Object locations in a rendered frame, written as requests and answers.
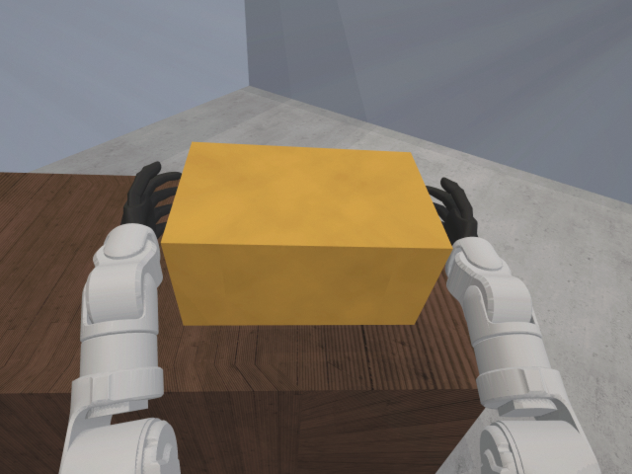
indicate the right robot upper arm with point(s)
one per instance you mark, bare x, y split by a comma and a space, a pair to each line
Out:
534, 447

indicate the left robot forearm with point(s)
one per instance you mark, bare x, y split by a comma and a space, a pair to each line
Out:
119, 370

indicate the right robot forearm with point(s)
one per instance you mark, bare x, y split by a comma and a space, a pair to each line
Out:
515, 375

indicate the right robot hand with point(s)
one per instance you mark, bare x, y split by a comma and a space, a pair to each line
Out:
457, 213

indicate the left robot hand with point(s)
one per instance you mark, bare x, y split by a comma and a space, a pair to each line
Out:
141, 200

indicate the carton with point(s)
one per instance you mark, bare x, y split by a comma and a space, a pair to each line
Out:
282, 235

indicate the left robot upper arm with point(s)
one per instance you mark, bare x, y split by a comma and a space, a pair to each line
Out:
146, 446

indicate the pedestal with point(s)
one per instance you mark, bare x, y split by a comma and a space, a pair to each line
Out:
241, 399

